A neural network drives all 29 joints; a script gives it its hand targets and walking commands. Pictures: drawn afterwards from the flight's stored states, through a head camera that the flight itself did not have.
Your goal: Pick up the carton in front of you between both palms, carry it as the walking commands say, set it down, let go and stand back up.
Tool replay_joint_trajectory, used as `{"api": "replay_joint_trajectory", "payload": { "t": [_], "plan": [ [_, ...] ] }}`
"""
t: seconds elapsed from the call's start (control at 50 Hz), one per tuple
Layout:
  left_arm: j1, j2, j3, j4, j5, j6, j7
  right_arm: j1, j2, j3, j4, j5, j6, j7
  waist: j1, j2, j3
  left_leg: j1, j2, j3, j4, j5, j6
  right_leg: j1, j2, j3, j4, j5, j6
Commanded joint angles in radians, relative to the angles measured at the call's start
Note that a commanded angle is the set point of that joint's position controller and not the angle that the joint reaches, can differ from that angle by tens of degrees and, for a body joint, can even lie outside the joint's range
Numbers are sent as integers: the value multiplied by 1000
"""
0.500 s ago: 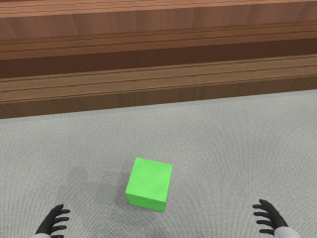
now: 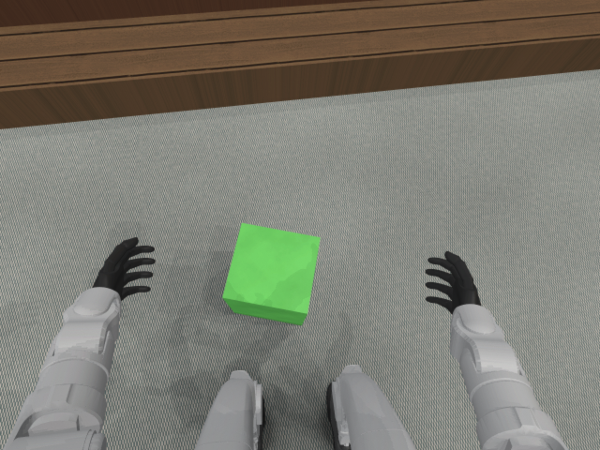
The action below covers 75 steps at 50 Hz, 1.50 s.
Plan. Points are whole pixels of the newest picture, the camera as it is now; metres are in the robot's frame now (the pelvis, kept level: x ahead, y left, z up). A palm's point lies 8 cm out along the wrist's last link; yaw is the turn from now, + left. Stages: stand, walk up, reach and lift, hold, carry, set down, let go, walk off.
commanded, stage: reach and lift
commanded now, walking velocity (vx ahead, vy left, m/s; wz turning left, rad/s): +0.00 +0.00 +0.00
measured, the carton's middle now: (274, 278) +0.46 +0.04 -0.58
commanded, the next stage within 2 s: none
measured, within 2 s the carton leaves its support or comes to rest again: neither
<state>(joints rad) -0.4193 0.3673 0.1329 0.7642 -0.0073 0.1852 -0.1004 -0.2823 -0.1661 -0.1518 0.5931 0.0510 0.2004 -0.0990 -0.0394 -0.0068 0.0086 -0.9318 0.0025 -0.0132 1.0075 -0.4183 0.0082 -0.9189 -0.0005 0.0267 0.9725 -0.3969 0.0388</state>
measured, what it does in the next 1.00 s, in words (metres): lowers itself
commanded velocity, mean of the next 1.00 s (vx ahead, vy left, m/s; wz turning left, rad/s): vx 0.00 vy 0.00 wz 0.00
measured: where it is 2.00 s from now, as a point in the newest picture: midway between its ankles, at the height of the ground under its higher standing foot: (298, 440)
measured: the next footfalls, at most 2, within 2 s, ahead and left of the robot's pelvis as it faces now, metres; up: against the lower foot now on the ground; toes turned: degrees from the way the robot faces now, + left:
none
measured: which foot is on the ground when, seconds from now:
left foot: down 0.00-1.00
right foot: down 0.00-1.00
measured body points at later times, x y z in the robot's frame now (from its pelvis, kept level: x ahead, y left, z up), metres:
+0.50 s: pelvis -0.06 +0.02 -0.05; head +0.26 +0.05 +0.27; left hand +0.52 +0.22 -0.15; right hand +0.44 -0.17 -0.16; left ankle +0.03 +0.11 -0.67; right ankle +0.03 -0.14 -0.67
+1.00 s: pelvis -0.06 +0.00 -0.21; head +0.30 +0.04 +0.06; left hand +0.49 +0.22 -0.38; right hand +0.43 -0.16 -0.38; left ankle +0.03 +0.11 -0.67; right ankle +0.03 -0.15 -0.67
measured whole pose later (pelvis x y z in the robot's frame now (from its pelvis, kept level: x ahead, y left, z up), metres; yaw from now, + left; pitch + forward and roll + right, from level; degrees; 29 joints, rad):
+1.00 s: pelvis -0.06 +0.00 -0.21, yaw -3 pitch +49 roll -7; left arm -1.35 0.50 0.12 1.09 -0.01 0.10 -0.07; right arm -1.10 -0.02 -0.37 0.74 0.04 0.11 -0.22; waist -0.06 -0.02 0.06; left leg -2.10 -0.05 -0.10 1.75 -0.51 -0.02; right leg -2.05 0.06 0.02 1.69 -0.50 0.08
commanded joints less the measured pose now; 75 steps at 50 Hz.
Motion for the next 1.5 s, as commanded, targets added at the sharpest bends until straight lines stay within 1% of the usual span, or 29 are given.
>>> {"api": "replay_joint_trajectory", "payload": {
  "t": [0.0, 0.12, 0.18, 0.24, 0.3, 0.36, 0.4, 0.44, 0.5, 0.54, 0.58, 0.64, 0.7, 0.74, 0.8, 0.84, 0.9, 0.98, 1.04, 1.12, 1.18, 1.24, 1.32, 1.34, 1.36, 1.4, 1.42, 1.48],
  "plan": [
    [-278, 154, 36, -48, -11, -10, -6, -193, -75, -47, -84, 11, -7, -32, -7, 74, -543, 308, -35, -24, -34, 494, -28, 23, 60, -53, -40, 378, 36],
    [-637, 208, 48, 44, 1, 17, -26, -505, -34, -103, -89, 4, 36, -80, -22, 94, -657, 192, -34, -6, -50, 219, -20, -61, 54, -88, -27, 149, 42],
    [-821, 232, 46, 106, 8, 31, -38, -657, -15, -134, -71, -3, 59, -101, -39, 105, -715, 152, -37, -1, -55, 112, -17, -91, 52, -105, -13, 79, 46],
    [-971, 243, 49, 176, 24, 39, -50, -784, 9, -174, -43, -20, 72, -114, -53, 116, -761, 117, -41, -5, -53, 60, -18, -131, 53, -118, 5, 49, 49],
    [-1087, 245, 62, 238, 54, 37, -62, -882, 38, -228, -18, -52, 71, -116, -64, 126, -790, 85, -46, -15, -47, 58, -19, -170, 59, -125, 23, 55, 54],
    [-1176, 244, 83, 272, 92, 28, -70, -946, 67, -283, -13, -91, 64, -109, -71, 135, -822, 72, -53, -18, -34, 100, -19, -192, 66, -133, 39, 87, 58],
    [-1208, 241, 99, 271, 121, 23, -71, -957, 80, -318, -31, -118, 56, -104, -75, 148, -876, 98, -58, -15, -21, 171, -21, -193, 74, -141, 47, 133, 58],
    [-1225, 235, 108, 247, 143, 16, -68, -947, 88, -341, -61, -140, 44, -98, -77, 170, -951, 164, -60, -13, -2, 287, -23, -202, 85, -150, 53, 197, 53],
    [-1222, 201, 115, 219, 160, 1, -61, -927, 103, -354, -83, -158, 18, -83, -76, 200, -1009, 236, -59, -25, 41, 481, -25, -277, 97, -154, 70, 286, 46],
    [-1200, 164, 122, 210, 168, -12, -56, -904, 121, -358, -76, -164, -5, -71, -73, 208, -1010, 237, -57, -38, 81, 594, -25, -352, 101, -150, 91, 335, 47],
    [-1163, 128, 136, 211, 178, -27, -51, -876, 140, -362, -55, -173, -30, -59, -66, 207, -994, 200, -55, -52, 126, 677, -24, -434, 102, -145, 122, 366, 51],
    [-1092, 88, 159, 227, 194, -45, -38, -831, 159, -373, -12, -191, -66, -49, -53, 192, -963, 95, -48, -70, 202, 741, -21, -550, 102, -136, 188, 386, 63],
    [-1040, 79, 174, 241, 196, -62, -19, -811, 160, -371, 24, -191, -94, -47, -35, 168, -947, -40, -49, -75, 284, 718, -23, -634, 101, -129, 276, 375, 74],
    [-1037, 92, 167, 236, 182, -77, -4, -824, 155, -359, 36, -177, -108, -52, -24, 152, -944, -150, -54, -67, 339, 661, -26, -650, 101, -124, 341, 374, 78],
    [-1073, 134, 129, 224, 133, -98, 17, -861, 140, -322, 40, -139, -122, -67, -15, 130, -980, -294, -57, -50, 433, 582, -25, -634, 103, -118, 446, 386, 82],
    [-1112, 170, 91, 215, 87, -108, 28, -891, 122, -285, 40, -100, -124, -82, -15, 125, -1034, -349, -55, -39, 500, 548, -22, -611, 102, -117, 518, 396, 85],
    [-1183, 232, 25, 202, 19, -110, 36, -941, 85, -226, 36, -36, -116, -109, -22, 135, -1136, -393, -49, -18, 594, 478, -21, -570, 99, -119, 617, 380, 87],
    [-1276, 283, -54, 210, -52, -97, 35, -1027, 44, -179, 37, 33, -95, -136, -26, 172, -1173, -442, -34, 1, 689, 359, -21, -593, 94, -133, 712, 291, 80],
    [-1341, 311, -95, 229, -86, -80, 34, -1097, 19, -162, 49, 69, -76, -149, -21, 194, -1152, -472, -19, 8, 737, 255, -20, -628, 90, -145, 767, 199, 71],
    [-1418, 325, -127, 301, -104, -68, 29, -1191, 0, -173, 121, 78, -62, -147, -21, 188, -1008, -565, 4, -2, 774, 84, -15, -704, 77, -155, 827, 62, 63],
    [-1457, 330, -148, 363, -114, -71, 26, -1252, -18, -185, 191, 68, -69, -136, -22, 168, -909, -623, 18, -19, 808, 14, -10, -747, 70, -155, 879, 16, 59],
    [-1486, 334, -168, 410, -124, -81, 26, -1297, -34, -190, 253, 62, -86, -126, -24, 148, -838, -662, 26, -35, 852, 11, -11, -768, 65, -151, 934, 18, 58],
    [-1531, 340, -204, 423, -150, -101, 33, -1342, -63, -186, 300, 71, -115, -120, -37, 144, -825, -650, 28, -53, 922, 89, -13, -774, 63, -149, 1003, 77, 57],
    [-1544, 337, -205, 398, -152, -109, 38, -1343, -59, -172, 294, 85, -124, -120, -28, 144, -834, -664, 24, -48, 932, 102, -13, -755, 66, -145, 1013, 89, 55],
    [-1550, 341, -207, 387, -158, -117, 42, -1340, -52, -154, 320, 103, -131, -117, -14, 139, -836, -666, 22, -46, 943, 132, -13, -752, 68, -146, 1030, 115, 54],
    [-1545, 356, -211, 384, -171, -128, 49, -1323, -44, -132, 381, 126, -137, -112, -2, 137, -830, -629, 24, -55, 967, 196, -11, -781, 68, -147, 1059, 154, 58],
    [-1543, 359, -210, 383, -174, -130, 52, -1326, -49, -125, 390, 134, -140, -109, 4, 139, -829, -609, 23, -57, 976, 217, -11, -802, 68, -146, 1067, 160, 59],
    [-1535, 344, -215, 383, -180, -133, 64, -1351, -55, -102, 370, 153, -150, -104, 18, 142, -847, -555, 20, -59, 999, 267, -11, -836, 73, -147, 1081, 180, 58]
  ]
}}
